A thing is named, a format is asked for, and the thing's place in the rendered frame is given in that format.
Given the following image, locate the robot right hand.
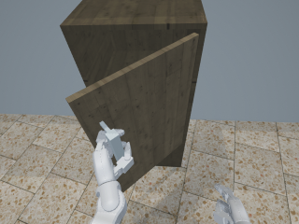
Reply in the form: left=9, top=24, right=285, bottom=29
left=213, top=183, right=250, bottom=224

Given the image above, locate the cupboard door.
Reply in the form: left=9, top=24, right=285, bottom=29
left=65, top=33, right=199, bottom=193

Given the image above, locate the robot left forearm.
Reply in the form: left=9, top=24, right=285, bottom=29
left=89, top=180, right=127, bottom=224

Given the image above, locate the handle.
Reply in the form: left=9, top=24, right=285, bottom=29
left=99, top=121, right=124, bottom=161

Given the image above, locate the robot left hand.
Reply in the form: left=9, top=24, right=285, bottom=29
left=93, top=129, right=134, bottom=187

